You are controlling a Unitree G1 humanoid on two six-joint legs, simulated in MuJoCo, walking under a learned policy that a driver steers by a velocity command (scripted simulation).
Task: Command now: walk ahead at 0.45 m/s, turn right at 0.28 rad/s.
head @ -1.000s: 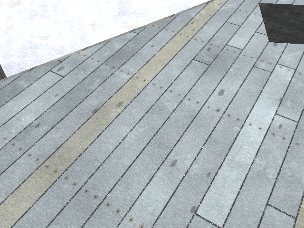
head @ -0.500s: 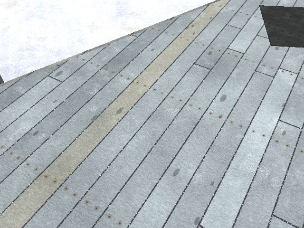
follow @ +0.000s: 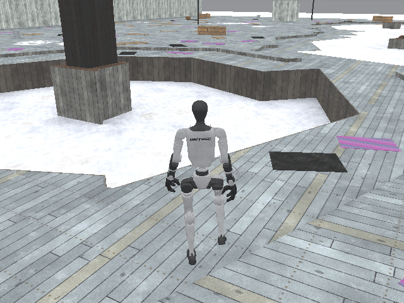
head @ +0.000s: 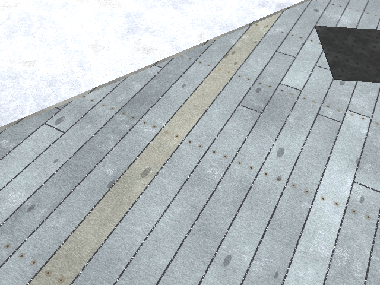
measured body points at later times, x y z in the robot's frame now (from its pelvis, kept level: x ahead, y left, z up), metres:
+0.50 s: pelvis +0.27 -0.05 +0.00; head +0.31 -0.06 +0.45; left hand +0.42 +0.18 -0.13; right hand +0.35 -0.35 -0.11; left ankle +0.31 +0.15 -0.65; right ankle +0.29 -0.12 -0.74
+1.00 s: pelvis +0.53 -0.05 +0.00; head +0.57 -0.06 +0.45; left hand +0.79 +0.11 -0.12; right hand +0.46 -0.33 -0.11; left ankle +0.59 +0.02 -0.74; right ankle +0.49 -0.21 -0.68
